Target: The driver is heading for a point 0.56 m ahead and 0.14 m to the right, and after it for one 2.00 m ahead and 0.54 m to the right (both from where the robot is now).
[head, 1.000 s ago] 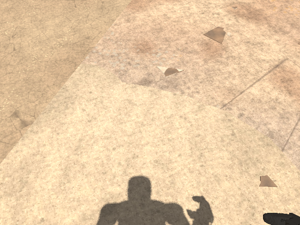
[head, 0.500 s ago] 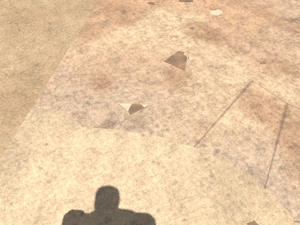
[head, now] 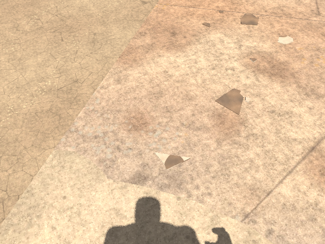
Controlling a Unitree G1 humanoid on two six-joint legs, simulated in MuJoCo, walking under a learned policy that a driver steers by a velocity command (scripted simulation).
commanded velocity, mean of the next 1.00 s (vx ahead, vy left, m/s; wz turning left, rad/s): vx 0.50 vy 0.00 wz -0.34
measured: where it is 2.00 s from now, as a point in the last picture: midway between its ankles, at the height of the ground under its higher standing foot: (227, 138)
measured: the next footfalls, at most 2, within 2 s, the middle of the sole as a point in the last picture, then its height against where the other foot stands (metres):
left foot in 0.16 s outside the picture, level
right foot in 0.70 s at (208, 232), level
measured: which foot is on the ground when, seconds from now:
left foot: up 0.00-0.14, down 0.16-0.72, up 0.74-1.00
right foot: down 0.00-0.18, up 0.20-0.68, down 0.70-1.00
